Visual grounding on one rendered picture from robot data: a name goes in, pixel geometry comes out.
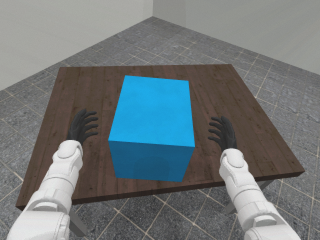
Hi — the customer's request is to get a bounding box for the robot left hand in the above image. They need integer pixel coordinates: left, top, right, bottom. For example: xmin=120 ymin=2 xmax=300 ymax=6
xmin=66 ymin=109 xmax=99 ymax=147

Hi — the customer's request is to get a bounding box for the robot left forearm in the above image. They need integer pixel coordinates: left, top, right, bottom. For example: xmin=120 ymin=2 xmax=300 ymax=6
xmin=6 ymin=140 xmax=83 ymax=240

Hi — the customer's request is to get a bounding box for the carton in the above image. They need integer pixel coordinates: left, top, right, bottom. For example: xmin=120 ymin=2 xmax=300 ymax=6
xmin=108 ymin=75 xmax=195 ymax=182

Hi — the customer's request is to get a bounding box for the left robot upper arm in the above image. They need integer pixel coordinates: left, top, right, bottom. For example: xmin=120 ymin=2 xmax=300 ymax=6
xmin=10 ymin=210 xmax=70 ymax=240

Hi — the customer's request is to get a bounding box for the robot right forearm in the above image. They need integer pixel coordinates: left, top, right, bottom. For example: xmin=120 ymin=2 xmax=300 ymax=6
xmin=219 ymin=148 xmax=301 ymax=240

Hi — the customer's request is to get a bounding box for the robot right hand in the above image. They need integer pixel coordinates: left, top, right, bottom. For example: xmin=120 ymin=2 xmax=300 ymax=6
xmin=208 ymin=115 xmax=238 ymax=153

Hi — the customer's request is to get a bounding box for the right robot upper arm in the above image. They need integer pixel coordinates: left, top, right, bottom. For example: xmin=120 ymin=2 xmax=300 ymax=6
xmin=244 ymin=224 xmax=299 ymax=240

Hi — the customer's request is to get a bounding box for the table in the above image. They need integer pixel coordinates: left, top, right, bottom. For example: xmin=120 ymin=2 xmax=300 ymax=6
xmin=15 ymin=64 xmax=305 ymax=238

